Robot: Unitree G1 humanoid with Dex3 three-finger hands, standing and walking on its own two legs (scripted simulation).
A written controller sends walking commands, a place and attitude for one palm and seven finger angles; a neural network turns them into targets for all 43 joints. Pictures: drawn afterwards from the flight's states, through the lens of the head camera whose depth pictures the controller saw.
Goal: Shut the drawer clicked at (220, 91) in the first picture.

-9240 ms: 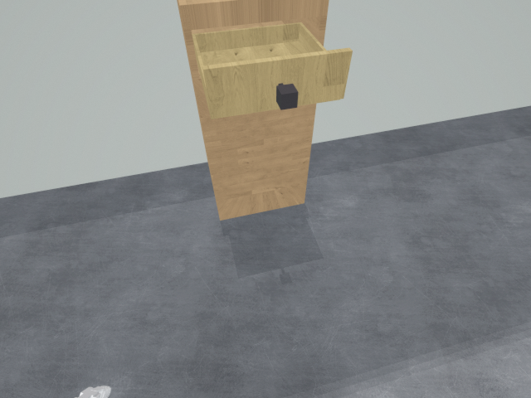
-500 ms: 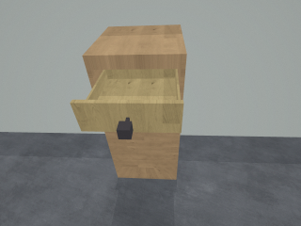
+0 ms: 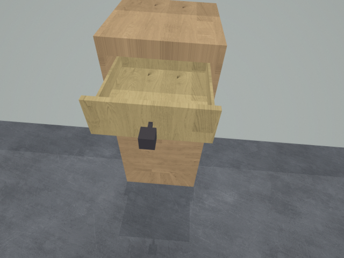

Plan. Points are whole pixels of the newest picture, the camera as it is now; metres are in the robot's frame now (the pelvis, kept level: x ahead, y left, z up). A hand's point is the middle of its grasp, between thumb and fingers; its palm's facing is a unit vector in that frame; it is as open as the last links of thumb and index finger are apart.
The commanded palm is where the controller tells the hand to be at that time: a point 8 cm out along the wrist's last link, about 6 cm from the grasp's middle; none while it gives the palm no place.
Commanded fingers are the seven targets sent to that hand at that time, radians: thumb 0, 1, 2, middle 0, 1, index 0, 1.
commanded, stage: look again from close up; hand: left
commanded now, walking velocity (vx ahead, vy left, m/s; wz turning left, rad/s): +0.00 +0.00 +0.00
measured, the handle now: (148, 132) +0.43 +0.10 +0.04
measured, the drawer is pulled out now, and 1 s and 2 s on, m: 0.24 0.24 0.24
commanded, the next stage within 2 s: shuffle to correct the standing spot in 0.40 s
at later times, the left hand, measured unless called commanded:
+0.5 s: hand out of the picture +0.05 +0.19 -0.17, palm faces +0.02 -0.98 -0.21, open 7.3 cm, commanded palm none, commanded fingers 0.00 0.90 0.90 -0.20 -0.30 -0.20 -0.30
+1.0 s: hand out of the picture +0.04 +0.12 -0.17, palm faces +0.05 -0.98 -0.19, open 7.4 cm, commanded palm none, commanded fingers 0.00 0.90 0.90 -0.20 -0.30 -0.20 -0.30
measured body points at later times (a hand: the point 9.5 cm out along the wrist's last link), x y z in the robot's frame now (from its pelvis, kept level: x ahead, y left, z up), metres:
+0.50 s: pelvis +0.03 +0.02 +0.00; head +0.04 +0.01 +0.45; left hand +0.05 +0.24 -0.15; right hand +0.03 -0.20 -0.16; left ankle +0.00 +0.10 -0.74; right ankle -0.02 -0.09 -0.74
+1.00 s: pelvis +0.06 -0.04 +0.00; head +0.09 -0.05 +0.45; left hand +0.04 +0.18 -0.16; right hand +0.05 -0.28 -0.16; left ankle +0.00 +0.07 -0.68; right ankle +0.00 -0.09 -0.74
